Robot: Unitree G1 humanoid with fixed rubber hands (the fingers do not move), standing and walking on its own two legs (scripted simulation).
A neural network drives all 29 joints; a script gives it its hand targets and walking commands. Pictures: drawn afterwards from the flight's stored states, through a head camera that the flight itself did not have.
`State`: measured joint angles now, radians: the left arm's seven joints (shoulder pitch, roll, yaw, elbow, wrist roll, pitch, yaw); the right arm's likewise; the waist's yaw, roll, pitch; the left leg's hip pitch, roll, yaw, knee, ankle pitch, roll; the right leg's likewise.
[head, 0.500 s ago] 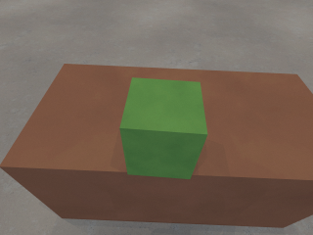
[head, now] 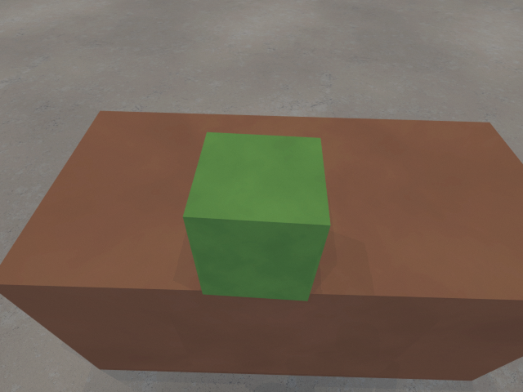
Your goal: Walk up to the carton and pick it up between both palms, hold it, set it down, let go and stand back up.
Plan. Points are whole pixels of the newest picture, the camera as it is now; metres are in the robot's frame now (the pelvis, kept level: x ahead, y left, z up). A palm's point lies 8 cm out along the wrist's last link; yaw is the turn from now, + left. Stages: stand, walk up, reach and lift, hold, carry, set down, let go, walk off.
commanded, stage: walk up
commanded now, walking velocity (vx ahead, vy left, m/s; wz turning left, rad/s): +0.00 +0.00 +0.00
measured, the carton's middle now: (259, 219) +0.43 +0.02 -0.01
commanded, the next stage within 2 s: stand in 0.30 s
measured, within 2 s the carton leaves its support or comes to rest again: neither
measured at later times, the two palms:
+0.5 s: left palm out of the picture -0.04 +0.18 -0.15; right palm out of the picture -0.03 -0.20 -0.16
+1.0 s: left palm (150, 361) +0.20 +0.18 -0.10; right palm (360, 383) +0.18 -0.16 -0.11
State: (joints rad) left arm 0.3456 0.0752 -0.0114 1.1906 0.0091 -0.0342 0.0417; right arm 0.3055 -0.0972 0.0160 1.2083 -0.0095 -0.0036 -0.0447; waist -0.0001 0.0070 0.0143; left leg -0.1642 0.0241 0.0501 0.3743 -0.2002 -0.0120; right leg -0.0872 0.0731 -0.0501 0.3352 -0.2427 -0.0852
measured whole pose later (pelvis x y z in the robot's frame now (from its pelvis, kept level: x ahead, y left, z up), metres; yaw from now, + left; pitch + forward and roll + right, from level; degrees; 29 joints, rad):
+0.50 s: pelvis +0.01 -0.01 +0.00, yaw +0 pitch +0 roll +0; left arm 0.36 0.08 -0.01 1.19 0.01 -0.04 0.05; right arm 0.30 -0.09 0.02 1.22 0.00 0.00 -0.05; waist 0.00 0.01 0.01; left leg -0.16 0.04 0.05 0.39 -0.22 -0.03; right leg -0.08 0.09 -0.05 0.33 -0.25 -0.10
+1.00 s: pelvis -0.04 +0.00 -0.02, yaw +2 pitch +14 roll +0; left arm -0.15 0.15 0.04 0.52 0.05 0.73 -0.15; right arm -0.21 -0.07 0.08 0.80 0.30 0.47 -0.11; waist -0.08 -0.03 -0.19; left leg -0.62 0.04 0.07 0.56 -0.19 -0.01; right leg -0.56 0.05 -0.09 0.59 -0.26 -0.11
